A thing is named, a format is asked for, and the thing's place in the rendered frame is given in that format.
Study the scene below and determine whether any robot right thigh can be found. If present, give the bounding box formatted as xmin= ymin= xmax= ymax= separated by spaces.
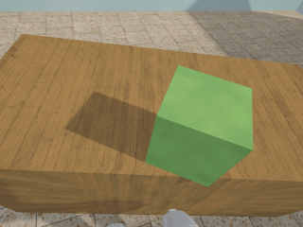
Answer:
xmin=162 ymin=210 xmax=199 ymax=227

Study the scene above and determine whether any carton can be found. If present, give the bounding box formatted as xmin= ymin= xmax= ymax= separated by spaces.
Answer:
xmin=145 ymin=65 xmax=254 ymax=187

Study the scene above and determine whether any pedestal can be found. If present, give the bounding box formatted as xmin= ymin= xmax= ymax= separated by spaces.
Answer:
xmin=0 ymin=33 xmax=303 ymax=218

